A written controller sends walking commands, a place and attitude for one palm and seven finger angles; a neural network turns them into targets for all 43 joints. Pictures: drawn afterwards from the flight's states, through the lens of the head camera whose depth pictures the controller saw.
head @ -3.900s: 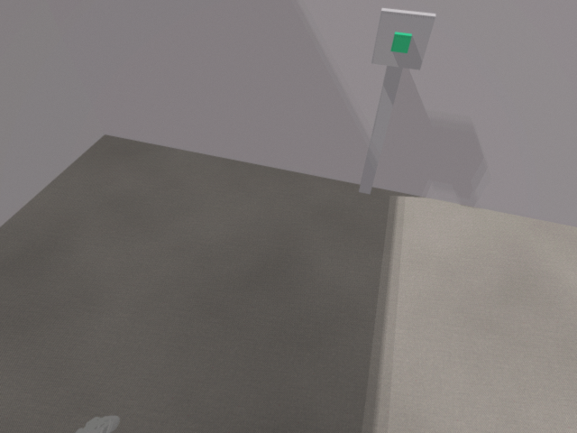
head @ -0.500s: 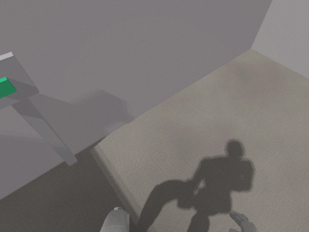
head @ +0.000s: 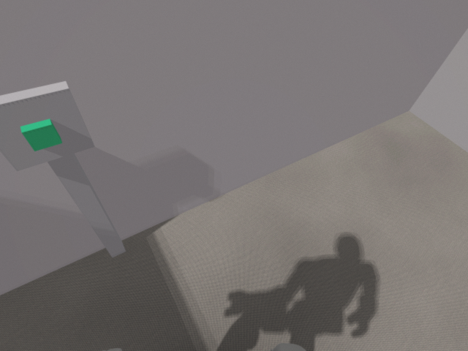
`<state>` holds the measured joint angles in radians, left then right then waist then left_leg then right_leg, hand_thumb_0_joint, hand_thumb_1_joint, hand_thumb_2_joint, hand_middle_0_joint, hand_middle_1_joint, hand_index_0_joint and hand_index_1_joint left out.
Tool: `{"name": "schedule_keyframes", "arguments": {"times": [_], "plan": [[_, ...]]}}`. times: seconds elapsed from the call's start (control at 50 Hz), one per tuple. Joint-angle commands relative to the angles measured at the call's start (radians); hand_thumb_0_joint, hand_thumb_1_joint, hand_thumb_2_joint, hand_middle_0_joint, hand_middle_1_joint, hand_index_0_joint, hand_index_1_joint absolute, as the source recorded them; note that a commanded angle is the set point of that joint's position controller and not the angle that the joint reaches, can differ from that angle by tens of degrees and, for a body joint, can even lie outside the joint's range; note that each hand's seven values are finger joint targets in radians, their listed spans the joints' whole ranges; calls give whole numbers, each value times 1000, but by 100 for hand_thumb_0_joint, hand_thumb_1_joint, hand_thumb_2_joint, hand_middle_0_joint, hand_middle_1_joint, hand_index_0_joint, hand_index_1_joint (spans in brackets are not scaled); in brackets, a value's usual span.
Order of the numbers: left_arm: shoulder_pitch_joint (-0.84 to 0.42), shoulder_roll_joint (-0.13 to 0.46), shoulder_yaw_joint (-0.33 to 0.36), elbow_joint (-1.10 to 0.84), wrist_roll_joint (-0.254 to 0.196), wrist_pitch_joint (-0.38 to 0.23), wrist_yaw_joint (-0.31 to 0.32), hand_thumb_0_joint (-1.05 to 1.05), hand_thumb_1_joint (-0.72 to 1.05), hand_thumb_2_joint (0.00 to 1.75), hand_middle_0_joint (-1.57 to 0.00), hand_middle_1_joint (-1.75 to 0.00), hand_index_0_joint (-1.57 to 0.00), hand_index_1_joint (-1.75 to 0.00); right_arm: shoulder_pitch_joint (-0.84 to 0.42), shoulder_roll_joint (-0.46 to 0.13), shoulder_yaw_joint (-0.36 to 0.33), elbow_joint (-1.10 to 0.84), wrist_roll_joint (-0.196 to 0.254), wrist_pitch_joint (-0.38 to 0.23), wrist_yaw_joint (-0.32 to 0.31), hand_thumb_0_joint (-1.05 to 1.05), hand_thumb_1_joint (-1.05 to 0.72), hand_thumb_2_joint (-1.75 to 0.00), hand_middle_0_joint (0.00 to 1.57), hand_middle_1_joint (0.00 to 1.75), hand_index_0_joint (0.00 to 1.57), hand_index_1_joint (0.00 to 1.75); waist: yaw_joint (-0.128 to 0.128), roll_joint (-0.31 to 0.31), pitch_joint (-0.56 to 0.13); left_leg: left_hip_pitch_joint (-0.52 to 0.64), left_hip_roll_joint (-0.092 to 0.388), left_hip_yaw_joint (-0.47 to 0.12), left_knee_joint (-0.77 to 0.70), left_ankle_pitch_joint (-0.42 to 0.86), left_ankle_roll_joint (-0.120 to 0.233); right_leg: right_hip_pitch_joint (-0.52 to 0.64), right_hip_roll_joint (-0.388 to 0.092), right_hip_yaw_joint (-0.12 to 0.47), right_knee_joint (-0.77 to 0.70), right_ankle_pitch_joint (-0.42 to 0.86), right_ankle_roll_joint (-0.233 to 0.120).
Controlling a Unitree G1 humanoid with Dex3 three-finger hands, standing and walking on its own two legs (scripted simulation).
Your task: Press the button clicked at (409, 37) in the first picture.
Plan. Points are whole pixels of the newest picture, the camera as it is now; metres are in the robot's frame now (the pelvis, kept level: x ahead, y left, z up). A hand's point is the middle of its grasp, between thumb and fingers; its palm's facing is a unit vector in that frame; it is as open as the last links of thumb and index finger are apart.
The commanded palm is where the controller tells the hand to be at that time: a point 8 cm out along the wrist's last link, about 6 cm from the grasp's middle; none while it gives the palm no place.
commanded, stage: turn to face it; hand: left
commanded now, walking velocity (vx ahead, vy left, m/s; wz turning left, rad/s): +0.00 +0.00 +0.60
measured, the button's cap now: (41, 134) +0.53 +0.46 -0.01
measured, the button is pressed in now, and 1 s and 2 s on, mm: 0 0 0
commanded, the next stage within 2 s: take the last steps up to it in 0.64 s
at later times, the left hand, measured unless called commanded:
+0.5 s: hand out of the picture +0.00 +0.14 -0.15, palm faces +0.33 -0.90 -0.28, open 7.4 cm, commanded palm none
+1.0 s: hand out of the picture -0.09 +0.18 -0.17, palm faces +0.47 -0.86 -0.22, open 7.4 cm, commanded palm none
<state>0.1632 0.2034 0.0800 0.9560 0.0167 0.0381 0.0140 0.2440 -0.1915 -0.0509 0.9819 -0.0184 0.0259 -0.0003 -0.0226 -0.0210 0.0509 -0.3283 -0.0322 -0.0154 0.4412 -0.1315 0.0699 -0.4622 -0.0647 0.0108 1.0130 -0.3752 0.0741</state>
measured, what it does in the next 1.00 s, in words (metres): steps on the spot, turning left: right foot, then left foot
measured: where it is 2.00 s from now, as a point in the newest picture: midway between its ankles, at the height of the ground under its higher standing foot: outside the picture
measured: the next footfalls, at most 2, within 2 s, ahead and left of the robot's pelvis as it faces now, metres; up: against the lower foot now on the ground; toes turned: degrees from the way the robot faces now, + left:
right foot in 0.24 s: +0.03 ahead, -0.16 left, +0.00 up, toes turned +8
left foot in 0.68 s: -0.07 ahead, +0.08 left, +0.00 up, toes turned +29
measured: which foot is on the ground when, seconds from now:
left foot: down 0.00-0.22, up 0.24-0.66, down 0.68-1.00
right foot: up 0.00-0.22, down 0.24-0.70, up 0.72-1.00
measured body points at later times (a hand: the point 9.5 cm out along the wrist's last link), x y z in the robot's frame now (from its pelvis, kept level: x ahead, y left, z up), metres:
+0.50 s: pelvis -0.02 -0.07 +0.00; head +0.02 -0.09 +0.45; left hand -0.02 +0.19 -0.12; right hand +0.12 -0.30 -0.16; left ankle -0.07 +0.09 -0.66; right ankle -0.01 -0.17 -0.74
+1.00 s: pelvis -0.01 -0.02 +0.00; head -0.01 +0.00 +0.45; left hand -0.11 +0.22 -0.15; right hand +0.16 -0.20 -0.14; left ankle -0.10 +0.06 -0.74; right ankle +0.04 -0.16 -0.69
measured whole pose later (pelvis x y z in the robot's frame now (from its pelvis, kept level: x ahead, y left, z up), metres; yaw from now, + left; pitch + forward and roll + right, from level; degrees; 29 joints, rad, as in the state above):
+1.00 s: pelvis -0.01 -0.02 +0.00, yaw +26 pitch -1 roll +0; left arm 0.28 0.24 0.05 1.03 0.02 0.03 -0.01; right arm 0.21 -0.17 -0.03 0.98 -0.02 -0.01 -0.01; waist 0.02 -0.02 0.01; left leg -0.11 0.02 0.05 0.40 -0.29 0.02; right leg -0.40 -0.10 -0.06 0.90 -0.38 0.06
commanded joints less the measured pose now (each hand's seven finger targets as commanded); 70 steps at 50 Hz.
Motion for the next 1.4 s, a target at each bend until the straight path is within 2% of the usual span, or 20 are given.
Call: {"name": "schedule_keyframes", "arguments": {"times": [0.0,0.16,0.18,0.2,0.22,0.26,0.32,0.46,0.6,0.64,0.68,0.7,0.8,1.0,1.08,1.1,1.12,1.14,1.24,1.38], "plan": [[-13,71,15,-89,1,-14,7,0,90,90,-20,-30,-20,-30,48,-195,-57,-73,-6,-18,-13,0,-90,-90,20,30,20,30,-17,171,-125,165,246,-351,-159,21,109,-46,17,0,-72,-40,6],[112,96,16,-87,-17,-15,18,0,90,90,-20,-30,-20,-30,-7,-214,-79,-110,-5,8,-4,0,-90,-90,20,30,20,30,40,178,-151,-29,159,-402,-113,-50,37,323,77,-22,-534,54,-37],[144,137,23,-86,-11,-23,23,0,90,90,-20,-30,-20,-30,-18,-187,-78,-118,2,11,1,0,-90,-90,20,30,20,30,58,89,-148,-142,106,-348,-29,-123,-15,453,11,26,-690,98,-59],[139,228,39,-100,6,-32,31,0,90,90,-20,-30,-20,-30,12,-111,-69,-131,10,12,3,0,-90,-90,20,30,20,30,57,-194,-142,-339,-18,-159,226,-314,-98,555,-259,287,-828,-44,-142],[69,260,30,-131,5,-24,32,0,90,90,-20,-30,-20,-30,-1,-128,-72,-141,-6,9,-3,0,-90,-90,20,30,20,30,47,-272,-72,-384,-52,-50,472,-419,-123,378,-430,404,-841,-8,-214],[-82,184,15,-172,-2,-33,31,0,90,90,-20,-30,-20,-30,30,-145,-78,-114,-13,31,14,0,-90,-90,20,30,20,30,-32,-159,-12,-270,19,-67,700,-293,-115,161,-315,202,-828,33,-188],[-64,127,-6,-158,-3,-47,25,0,90,90,-20,-30,-20,-30,45,-129,-66,-90,-9,35,26,0,-90,-90,20,30,20,30,-36,-145,35,-279,53,-4,776,-204,-138,205,-222,24,-729,311,-162],[134,179,3,-93,10,-46,22,0,90,90,-20,-30,-20,-30,-114,-113,-43,-129,-3,35,23,0,-90,-90,20,30,20,30,55,-177,-18,-244,70,55,565,-285,-159,390,-263,-15,-649,583,-196],[148,222,17,-59,16,-39,19,0,90,90,-20,-30,-20,-30,-117,-105,-20,-125,10,10,15,0,-90,-90,20,30,20,30,54,-216,-105,2,37,127,173,-252,-120,405,-267,-59,-524,725,-169],[122,203,14,-59,-1,-35,16,0,90,90,-20,-30,-20,-30,-28,-163,-31,-97,5,-6,11,0,-90,-90,20,30,20,30,-5,-108,-171,248,81,99,-69,27,-93,300,-217,-138,-356,612,-89],[92,105,-22,-109,-4,-23,13,0,90,90,-20,-30,-20,-30,52,-331,-65,-87,9,-9,0,0,-90,-90,20,30,20,30,-45,297,-219,442,461,-295,-51,711,102,-67,-51,-114,-30,-279,5],[91,125,-14,-104,-1,-11,16,0,90,90,-20,-30,-20,-30,35,-308,-58,-82,4,-2,-4,0,-90,-90,20,30,20,30,-37,214,-198,381,468,-209,-36,653,146,-54,-70,-59,46,-266,-8],[121,107,-15,-10,8,-16,-13,0,90,90,-20,-30,-20,-30,-59,-188,-18,-77,-1,-30,-23,0,-90,-90,20,30,20,30,9,207,-81,275,281,-98,-129,240,72,-64,-40,-55,91,-35,0],[14,66,-30,-18,9,-41,-36,0,90,90,-20,-30,-20,-30,61,-171,-32,-2,-14,-51,-19,0,-90,-90,20,30,20,30,-23,175,65,190,307,-160,-233,-164,96,18,-29,-98,-293,-23,-21],[194,81,-15,51,11,-61,-35,0,90,90,-20,-30,-20,-30,20,-153,-25,12,-9,-49,-16,0,-90,-90,20,30,20,30,71,79,9,13,232,-92,-40,-262,27,365,13,-113,-544,123,-44],[296,132,-4,84,17,-76,-27,0,90,90,-20,-30,-20,-30,25,-111,-14,9,-2,-55,-12,0,-90,-90,20,30,20,30,116,-69,-33,-106,149,4,168,-313,-16,516,-91,19,-632,20,-75],[383,230,18,105,20,-85,-17,0,90,90,-20,-30,-20,-30,12,-42,4,-26,5,-61,-7,0,-90,-90,20,30,20,30,148,-372,-50,-315,32,113,470,-466,-56,617,-326,380,-791,-78,-171],[406,225,11,105,3,-80,-6,0,90,90,-20,-30,-20,-30,-43,-98,-7,-47,-2,-57,-4,0,-90,-90,20,30,20,30,163,-253,-33,-346,69,22,611,-475,-43,542,-376,456,-859,-151,-223],[203,61,-30,74,1,-103,1,0,90,90,-20,-30,-20,-30,26,-53,-17,35,-11,-40,13,0,-90,-90,20,30,20,30,30,-64,85,-266,157,26,692,-138,-71,291,-226,100,-866,67,-180],[301,45,-44,139,5,-124,8,0,90,90,-20,-30,-20,-30,-17,-16,-15,33,-3,-34,21,0,-90,-90,20,30,20,30,27,-85,59,-298,154,89,512,-66,-101,395,-191,-27,-828,476,-204]]}}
